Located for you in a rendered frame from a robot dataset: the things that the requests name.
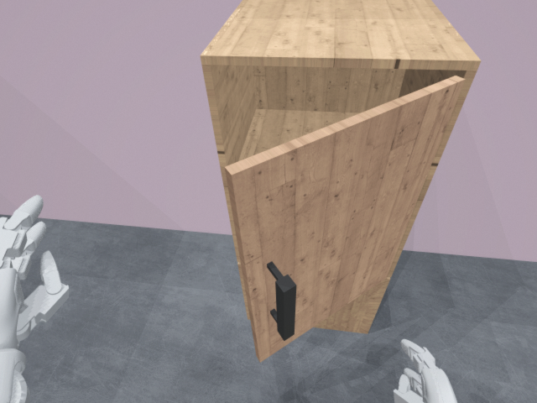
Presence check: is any cupboard door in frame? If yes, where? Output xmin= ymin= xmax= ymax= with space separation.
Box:
xmin=225 ymin=76 xmax=466 ymax=363

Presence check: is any left robot forearm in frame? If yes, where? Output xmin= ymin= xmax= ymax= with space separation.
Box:
xmin=0 ymin=348 xmax=30 ymax=403

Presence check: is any robot right hand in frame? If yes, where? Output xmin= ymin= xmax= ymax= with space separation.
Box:
xmin=394 ymin=339 xmax=457 ymax=403

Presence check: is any handle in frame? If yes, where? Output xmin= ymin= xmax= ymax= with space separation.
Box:
xmin=267 ymin=261 xmax=296 ymax=341

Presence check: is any robot left hand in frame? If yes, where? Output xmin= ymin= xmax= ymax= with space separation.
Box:
xmin=0 ymin=195 xmax=69 ymax=350

